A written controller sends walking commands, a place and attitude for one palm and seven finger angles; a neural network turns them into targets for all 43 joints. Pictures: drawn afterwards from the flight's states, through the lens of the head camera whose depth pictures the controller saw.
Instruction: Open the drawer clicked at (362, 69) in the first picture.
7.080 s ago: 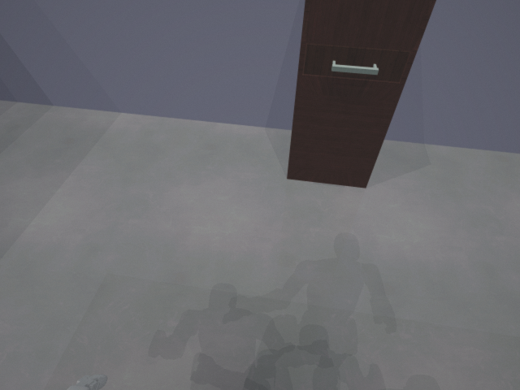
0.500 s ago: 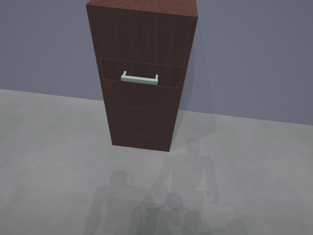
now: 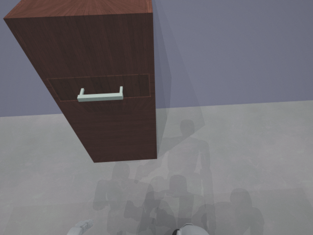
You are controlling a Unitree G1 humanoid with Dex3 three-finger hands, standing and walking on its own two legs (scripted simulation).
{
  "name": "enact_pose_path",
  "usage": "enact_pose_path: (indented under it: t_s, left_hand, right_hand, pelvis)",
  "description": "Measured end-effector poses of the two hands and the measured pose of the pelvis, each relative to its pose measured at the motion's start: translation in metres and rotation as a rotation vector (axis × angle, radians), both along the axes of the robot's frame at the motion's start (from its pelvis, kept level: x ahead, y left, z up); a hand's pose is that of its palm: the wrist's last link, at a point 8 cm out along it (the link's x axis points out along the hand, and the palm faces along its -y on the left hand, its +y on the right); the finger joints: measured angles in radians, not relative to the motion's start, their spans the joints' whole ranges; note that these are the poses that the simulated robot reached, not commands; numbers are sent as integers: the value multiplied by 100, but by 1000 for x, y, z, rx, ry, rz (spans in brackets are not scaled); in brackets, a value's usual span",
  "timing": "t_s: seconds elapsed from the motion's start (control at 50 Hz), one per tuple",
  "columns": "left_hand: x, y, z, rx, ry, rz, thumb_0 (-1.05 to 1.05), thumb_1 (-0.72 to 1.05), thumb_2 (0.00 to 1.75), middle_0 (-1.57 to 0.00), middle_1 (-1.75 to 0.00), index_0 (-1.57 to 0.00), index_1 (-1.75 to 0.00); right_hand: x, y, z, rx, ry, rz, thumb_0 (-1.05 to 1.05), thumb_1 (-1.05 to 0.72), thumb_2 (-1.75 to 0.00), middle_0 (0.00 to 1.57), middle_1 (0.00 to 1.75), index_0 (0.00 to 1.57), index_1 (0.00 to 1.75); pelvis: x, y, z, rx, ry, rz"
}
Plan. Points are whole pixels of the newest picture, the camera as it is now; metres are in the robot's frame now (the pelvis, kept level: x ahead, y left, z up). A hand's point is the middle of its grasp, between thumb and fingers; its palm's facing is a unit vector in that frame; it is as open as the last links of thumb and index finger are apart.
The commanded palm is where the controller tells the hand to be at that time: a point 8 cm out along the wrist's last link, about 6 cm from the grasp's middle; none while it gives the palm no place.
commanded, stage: take the last steps up to it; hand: left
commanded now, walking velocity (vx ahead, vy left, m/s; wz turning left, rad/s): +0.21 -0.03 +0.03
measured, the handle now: (101, 93) +0.63 +0.23 -0.06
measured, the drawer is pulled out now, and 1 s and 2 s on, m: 0.00 0.00 0.00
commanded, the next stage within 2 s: come to a stop and stand still in 0.18 s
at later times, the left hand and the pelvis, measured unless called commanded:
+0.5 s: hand out of the picture +0.10 +0.15 -0.16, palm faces +0.11 -0.98 -0.14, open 7.3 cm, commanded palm none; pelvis +0.13 +0.00 +0.02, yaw +1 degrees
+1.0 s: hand out of the picture +0.13 +0.13 -0.13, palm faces +0.02 -0.96 -0.28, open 7.3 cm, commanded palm none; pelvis +0.08 -0.07 +0.02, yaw +0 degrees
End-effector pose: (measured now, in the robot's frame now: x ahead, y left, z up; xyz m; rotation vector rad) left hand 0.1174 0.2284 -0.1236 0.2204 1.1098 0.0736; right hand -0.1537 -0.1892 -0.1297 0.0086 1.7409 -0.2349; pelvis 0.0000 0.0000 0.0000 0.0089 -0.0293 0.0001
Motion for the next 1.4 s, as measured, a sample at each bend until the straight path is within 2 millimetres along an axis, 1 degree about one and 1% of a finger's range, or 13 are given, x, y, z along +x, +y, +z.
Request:
enact_pose_path:
  t_s: [0.08, 0.14, 0.22, 0.3, 0.42, 0.54, 0.64, 0.78, 0.86, 1.0, 1.06, 1.18, 1.4]
  left_hand:
    - [18, -17, 8, -3, -27, 35, 0, 91, 90, -20, -30, -20, -30]
    - [12, -23, 15, 3, 16, 82, -1, 92, 90, -20, -30, -20, -30]
    - [5, -17, 23, 36, 69, 118, -2, 95, 90, -21, -30, -21, -30]
    - [-6, -20, 20, 17, 139, 149, -1, 94, 90, -20, -30, -20, -30]
    - [-23, -32, 5, -50, 262, 199, 0, 92, 90, -20, -30, -20, -30]
    - [-25, -33, -10, -84, 347, 222, 0, 91, 90, -20, -30, -20, -30]
    - [-15, -22, -5, -45, 354, 191, 0, 91, 90, -21, -30, -20, -30]
    - [4, -9, 10, 76, 250, 153, 0, 91, 90, -20, -30, -20, -30]
    - [4, -20, 16, 122, 183, 135, 0, 91, 90, -20, -30, -20, -30]
    - [1, -56, 23, 71, 155, 109, 0, 91, 90, -20, -30, -20, -30]
    - [1, -69, 18, 37, 143, 111, 0, 92, 90, -20, -30, -20, -30]
    - [-14, -75, 7, -5, 149, 156, 0, 94, 90, -21, -30, -21, -30]
    - [-73, -77, 11, -6, 266, 172, 0, 92, 90, -20, -30, -20, -30]
  right_hand:
    - [59, -24, -4, -1, -67, 17, 1, -91, -90, 20, 30, 20, 30]
    - [123, -42, -4, -20, -188, 58, 1, -91, -90, 20, 30, 20, 30]
    - [206, -56, 1, -37, -346, 109, 1, -91, -90, 20, 30, 19, 30]
    - [270, -61, 9, -55, -442, 150, 1, -92, -90, 20, 30, 19, 30]
    - [337, -52, 15, -79, -490, 221, 1, -93, -90, 19, 30, 19, 30]
    - [369, -28, 16, -81, -507, 244, 0, -93, -90, 20, 30, 20, 30]
    - [369, -26, 13, -77, -515, 214, 0, -93, -90, 20, 30, 20, 30]
    - [337, -63, -2, -66, -497, 172, 0, -92, -90, 20, 30, 20, 30]
    - [310, -92, -13, -54, -472, 138, 0, -91, -90, 20, 30, 20, 30]
    - [263, -119, -1, -67, -398, 116, 1, -91, -90, 20, 30, 20, 30]
    - [244, -121, 1, -75, -358, 126, 1, -91, -90, 20, 30, 19, 30]
    - [212, -110, 7, -68, -284, 170, 1, -91, -90, 20, 30, 19, 30]
    - [190, -87, 5, -9, -295, 161, 1, -91, -90, 20, 30, 20, 30]
  pelvis:
    - [25, -15, 7, 3, -21, 14]
    - [42, -21, 17, 1, -18, 19]
    - [65, -25, 25, -6, -3, 27]
    - [88, -24, 28, -17, 8, 31]
    - [118, -13, 26, -34, 9, 23]
    - [135, -2, 21, -7, 1, 8]
    - [124, -4, 21, 7, 13, -10]
    - [99, -29, 16, 12, 21, -26]
    - [88, -50, 10, 16, 4, -11]
    - [78, -67, 23, 22, 13, -3]
    - [73, -71, 23, 9, 24, 8]
    - [62, -75, 24, -7, 21, 24]
    - [49, -73, 29, -5, -3, 11]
